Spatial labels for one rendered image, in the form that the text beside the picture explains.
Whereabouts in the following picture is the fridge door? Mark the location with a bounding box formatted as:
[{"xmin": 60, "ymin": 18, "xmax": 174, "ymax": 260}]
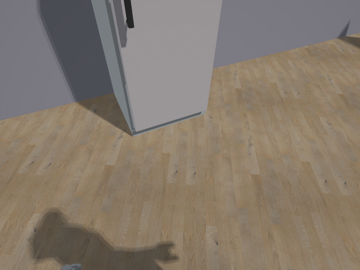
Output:
[{"xmin": 110, "ymin": 0, "xmax": 222, "ymax": 132}]

